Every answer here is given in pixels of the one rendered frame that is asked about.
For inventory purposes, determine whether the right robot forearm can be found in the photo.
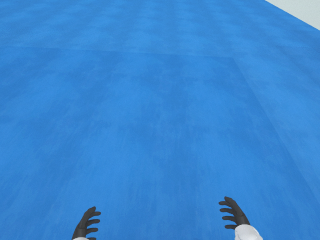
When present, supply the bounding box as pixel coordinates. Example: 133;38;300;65
234;224;263;240

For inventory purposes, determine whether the right robot hand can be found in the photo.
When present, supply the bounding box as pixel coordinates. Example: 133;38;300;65
218;196;250;230

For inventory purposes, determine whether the left robot hand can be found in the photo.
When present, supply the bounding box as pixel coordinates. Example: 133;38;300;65
71;206;101;240

